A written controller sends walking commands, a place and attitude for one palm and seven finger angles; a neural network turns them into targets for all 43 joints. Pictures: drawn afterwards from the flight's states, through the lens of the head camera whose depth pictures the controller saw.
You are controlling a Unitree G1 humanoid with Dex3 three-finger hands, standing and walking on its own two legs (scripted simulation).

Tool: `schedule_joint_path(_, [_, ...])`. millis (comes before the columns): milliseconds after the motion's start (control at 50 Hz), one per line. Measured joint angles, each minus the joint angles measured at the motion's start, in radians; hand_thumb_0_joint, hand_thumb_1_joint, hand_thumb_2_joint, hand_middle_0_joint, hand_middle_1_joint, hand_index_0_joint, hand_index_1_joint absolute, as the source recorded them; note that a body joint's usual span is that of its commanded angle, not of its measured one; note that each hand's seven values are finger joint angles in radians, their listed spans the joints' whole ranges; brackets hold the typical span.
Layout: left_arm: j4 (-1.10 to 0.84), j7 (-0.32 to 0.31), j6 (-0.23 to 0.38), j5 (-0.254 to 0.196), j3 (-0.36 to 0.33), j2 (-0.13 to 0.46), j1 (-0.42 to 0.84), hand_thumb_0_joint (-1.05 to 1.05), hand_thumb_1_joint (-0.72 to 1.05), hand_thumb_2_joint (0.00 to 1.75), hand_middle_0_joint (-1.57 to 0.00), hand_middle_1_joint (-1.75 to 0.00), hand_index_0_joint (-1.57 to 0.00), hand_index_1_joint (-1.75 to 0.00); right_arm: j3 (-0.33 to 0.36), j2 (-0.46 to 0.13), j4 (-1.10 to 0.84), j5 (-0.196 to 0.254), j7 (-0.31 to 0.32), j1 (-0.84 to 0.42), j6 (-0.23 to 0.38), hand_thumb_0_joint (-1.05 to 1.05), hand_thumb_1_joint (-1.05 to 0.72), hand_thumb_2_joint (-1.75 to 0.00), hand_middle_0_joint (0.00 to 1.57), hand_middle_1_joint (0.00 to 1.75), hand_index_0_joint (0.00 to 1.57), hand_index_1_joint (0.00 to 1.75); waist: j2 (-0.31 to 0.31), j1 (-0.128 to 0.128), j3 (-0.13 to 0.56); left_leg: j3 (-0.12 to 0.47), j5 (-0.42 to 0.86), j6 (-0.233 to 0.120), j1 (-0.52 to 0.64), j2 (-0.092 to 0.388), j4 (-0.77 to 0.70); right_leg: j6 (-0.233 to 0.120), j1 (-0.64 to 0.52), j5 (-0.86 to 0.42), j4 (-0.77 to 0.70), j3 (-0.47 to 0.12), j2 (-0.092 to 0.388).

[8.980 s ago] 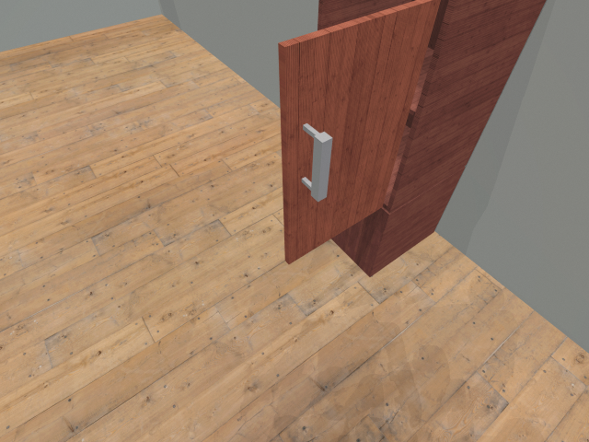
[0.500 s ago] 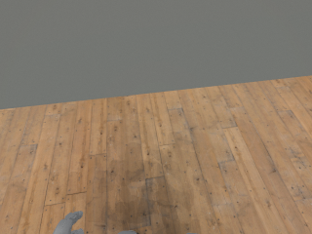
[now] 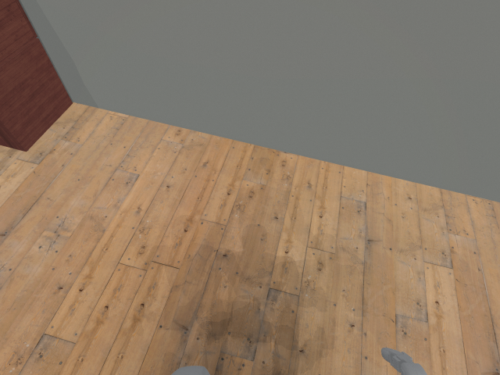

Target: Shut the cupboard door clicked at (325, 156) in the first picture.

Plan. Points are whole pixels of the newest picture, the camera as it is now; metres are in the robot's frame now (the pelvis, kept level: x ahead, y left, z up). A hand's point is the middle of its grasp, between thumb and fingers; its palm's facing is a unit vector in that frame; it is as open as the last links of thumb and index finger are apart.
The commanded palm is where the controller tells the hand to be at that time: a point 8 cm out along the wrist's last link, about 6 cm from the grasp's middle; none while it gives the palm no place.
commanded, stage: walk to a spot facing it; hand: left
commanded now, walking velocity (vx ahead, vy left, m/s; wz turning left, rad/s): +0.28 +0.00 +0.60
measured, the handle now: out of the picture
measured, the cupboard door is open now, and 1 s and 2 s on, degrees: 90 90 90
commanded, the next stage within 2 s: none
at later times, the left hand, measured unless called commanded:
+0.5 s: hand (151, 323) +0.20 +0.19 -0.13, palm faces +0.18 -0.95 -0.25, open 7.4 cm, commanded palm none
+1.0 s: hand out of the picture +0.09 +0.12 -0.16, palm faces +0.59 -0.79 -0.17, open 7.3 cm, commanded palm none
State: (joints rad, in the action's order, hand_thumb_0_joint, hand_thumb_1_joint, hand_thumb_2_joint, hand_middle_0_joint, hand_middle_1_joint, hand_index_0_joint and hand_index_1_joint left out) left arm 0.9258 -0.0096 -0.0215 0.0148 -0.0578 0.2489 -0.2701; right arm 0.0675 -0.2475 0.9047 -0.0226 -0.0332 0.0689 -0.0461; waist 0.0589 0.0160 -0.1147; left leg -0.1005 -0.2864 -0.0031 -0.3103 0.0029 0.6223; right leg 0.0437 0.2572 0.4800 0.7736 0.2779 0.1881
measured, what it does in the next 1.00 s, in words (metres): walks ahead, turning left: right foot, then left foot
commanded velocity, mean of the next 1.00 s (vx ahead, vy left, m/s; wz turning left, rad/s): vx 0.34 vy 0.00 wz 0.46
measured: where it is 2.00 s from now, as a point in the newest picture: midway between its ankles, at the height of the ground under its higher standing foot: (191, 243)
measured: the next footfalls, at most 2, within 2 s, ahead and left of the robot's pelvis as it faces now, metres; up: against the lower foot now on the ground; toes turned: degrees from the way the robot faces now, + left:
right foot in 0.48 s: +0.20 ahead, -0.13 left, +0.00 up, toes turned +9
left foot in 1.00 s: +0.33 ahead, +0.17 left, +0.00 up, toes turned +39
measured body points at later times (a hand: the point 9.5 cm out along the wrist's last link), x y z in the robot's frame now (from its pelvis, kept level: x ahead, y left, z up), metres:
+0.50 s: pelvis +0.10 -0.03 +0.01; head +0.15 -0.04 +0.46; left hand +0.19 +0.24 -0.11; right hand +0.13 -0.28 -0.15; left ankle +0.01 +0.09 -0.71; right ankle +0.16 -0.13 -0.72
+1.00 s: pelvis +0.28 +0.05 +0.00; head +0.32 +0.08 +0.44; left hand +0.06 +0.16 -0.14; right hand +0.56 -0.05 -0.13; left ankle +0.31 +0.14 -0.73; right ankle +0.17 -0.13 -0.70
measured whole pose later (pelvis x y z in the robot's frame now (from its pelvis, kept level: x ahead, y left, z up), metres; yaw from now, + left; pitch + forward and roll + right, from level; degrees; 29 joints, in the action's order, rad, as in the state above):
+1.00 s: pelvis +0.28 +0.05 +0.00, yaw +32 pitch +1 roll +0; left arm 1.13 0.01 0.05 0.01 -0.01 0.16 -0.50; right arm 0.03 -0.22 0.92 -0.04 -0.04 -0.01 0.03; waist 0.01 0.05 -0.10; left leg -0.16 -0.18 -0.10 -0.41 -0.01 0.60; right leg 0.05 -0.01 0.47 0.66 0.34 0.15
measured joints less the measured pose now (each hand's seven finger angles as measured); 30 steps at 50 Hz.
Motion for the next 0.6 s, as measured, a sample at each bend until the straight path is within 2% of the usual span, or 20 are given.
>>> schedule_joint_path(20, [0.009,0.0,-0.016,0.0,-0.003,0.011,0.008,0.0,0.91,0.9,-0.21,-0.3,-0.2,-0.3,-0.003,0.005,-0.006,-0.001,0.003,-0.002,0.011,0.01,-0.91,-0.9,0.19,0.3,0.2,0.3,0.009,0.003,-0.002,0.004,-0.02,-0.023,-0.011,-0.009,0.027,0.01,0.046,0.057,0.106,-0.059,-0.012])
schedule_joint_path(60, [0.02,0.001,-0.037,0.003,-0.01,0.025,0.023,0.0,0.91,0.9,-0.2,-0.3,-0.2,-0.3,-0.012,0.014,-0.014,-0.004,0.01,0.012,0.024,0.01,-0.91,-0.9,0.19,0.3,0.2,0.3,0.014,0.007,0.006,0.02,-0.046,-0.046,-0.005,-0.016,0.029,0.018,0.125,0.078,0.267,-0.142,-0.046])
schedule_joint_path(100, [0.023,0.009,-0.038,0.007,-0.015,0.029,0.043,0.01,0.91,0.9,-0.2,-0.3,-0.2,-0.3,-0.017,0.021,-0.014,-0.006,0.019,0.041,0.031,0.01,-0.91,-0.9,0.19,0.3,0.2,0.3,0.006,0.006,0.021,0.046,-0.033,-0.047,0.015,-0.02,-0.015,0.023,0.187,0.014,0.355,-0.189,-0.066])
schedule_joint_path(160, [0.009,0.027,-0.021,0.011,-0.015,0.026,0.071,0.01,0.91,0.9,-0.2,-0.3,-0.19,-0.3,-0.024,0.03,0.003,-0.005,0.024,0.084,0.04,0.01,-0.91,-0.9,0.2,0.3,0.2,0.3,-0.006,0.005,0.034,0.081,0.01,-0.047,0.058,-0.03,-0.101,0.028,0.249,-0.1,0.387,-0.238,-0.075])
schedule_joint_path(280, [-0.018,0.041,0.0,0.012,-0.008,0.014,0.107,0.01,0.91,0.9,-0.2,-0.3,-0.19,-0.3,-0.028,0.051,0.043,-0.001,0.02,0.174,0.054,0.01,-0.9,-0.9,0.2,0.3,0.2,0.3,-0.024,-0.015,0.062,0.139,0.049,-0.044,0.122,-0.042,-0.216,0.048,0.29,-0.195,0.281,-0.275,-0.077])
schedule_joint_path(420, [-0.038,0.048,0.011,0.006,0.001,-0.003,0.16,0.01,0.91,0.9,-0.2,-0.3,-0.19,-0.3,-0.015,0.055,0.083,-0.007,0.02,0.254,0.053,0.01,-0.9,-0.9,0.2,0.3,0.2,0.3,-0.047,-0.06,0.062,0.2,0.003,-0.011,0.149,-0.046,-0.213,0.051,0.205,-0.176,-0.041,-0.259,-0.115])
schedule_joint_path(460, [-0.048,0.05,0.027,0.005,0.005,-0.01,0.169,0.01,0.91,0.9,-0.2,-0.3,-0.19,-0.3,-0.01,0.049,0.095,-0.005,0.023,0.273,0.048,0.01,-0.9,-0.9,0.2,0.3,0.2,0.3,-0.058,-0.068,0.062,0.22,-0.044,0.006,0.142,-0.045,-0.158,0.045,0.135,-0.202,-0.171,-0.241,-0.138])
schedule_joint_path(480, [-0.052,0.049,0.042,0.006,0.007,-0.017,0.171,0.01,0.91,0.9,-0.2,-0.3,-0.19,-0.3,-0.006,0.042,0.101,0.0,0.023,0.282,0.047,0.01,-0.9,-0.9,0.2,0.3,0.2,0.3,-0.069,-0.068,0.062,0.231,-0.083,0.004,0.123,-0.044,-0.098,0.012,0.104,-0.23,-0.219,-0.229,-0.146])
schedule_joint_path(500, [-0.054,0.045,0.056,0.008,0.009,-0.029,0.176,0.0,0.91,0.9,-0.2,-0.3,-0.2,-0.3,-0.001,0.033,0.114,0.003,0.025,0.278,0.043,0.01,-0.9,-0.9,0.2,0.3,0.2,0.3,-0.086,-0.067,0.053,0.226,-0.149,0.002,0.089,-0.038,0.008,-0.024,0.097,-0.231,-0.202,-0.21,-0.152])
schedule_joint_path(540, [-0.057,0.035,0.07,0.007,0.017,-0.051,0.17,0.0,0.91,0.9,-0.2,-0.3,-0.2,-0.3,0.007,0.021,0.133,0.001,0.023,0.265,0.032,0.01,-0.9,-0.9,0.2,0.3,0.2,0.3,-0.098,-0.07,0.041,0.177,-0.203,-0.002,-0.006,-0.03,0.261,-0.063,0.059,-0.197,-0.189,-0.169,-0.14])
schedule_joint_path(600, [-0.043,0.021,0.083,0.005,0.021,-0.079,0.128,0.0,0.91,0.9,-0.2,-0.3,-0.2,-0.3,0.016,0.007,0.139,-0.008,0.009,0.23,0.024,0.01,-0.91,-0.9,0.2,0.3,0.2,0.3,-0.091,-0.061,0.04,0.105,-0.098,0.01,-0.14,0.006,0.497,-0.069,-0.026,-0.186,-0.256,-0.119,-0.12])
